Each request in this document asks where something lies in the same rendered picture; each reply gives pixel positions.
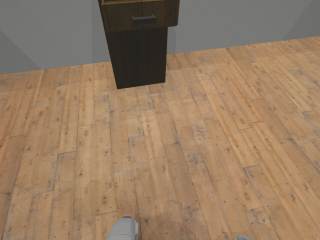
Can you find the cabinet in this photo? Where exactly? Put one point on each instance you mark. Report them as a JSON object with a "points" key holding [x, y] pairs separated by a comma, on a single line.
{"points": [[138, 57]]}

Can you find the handle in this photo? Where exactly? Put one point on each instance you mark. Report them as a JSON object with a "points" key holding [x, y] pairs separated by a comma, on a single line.
{"points": [[144, 20]]}

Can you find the drawer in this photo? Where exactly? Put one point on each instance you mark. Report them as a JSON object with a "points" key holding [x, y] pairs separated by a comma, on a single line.
{"points": [[118, 14]]}

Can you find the left robot shin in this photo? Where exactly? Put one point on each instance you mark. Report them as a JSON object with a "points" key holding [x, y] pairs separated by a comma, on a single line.
{"points": [[127, 216]]}

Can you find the left robot thigh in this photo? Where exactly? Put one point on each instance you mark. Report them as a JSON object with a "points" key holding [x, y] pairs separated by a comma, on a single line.
{"points": [[124, 229]]}

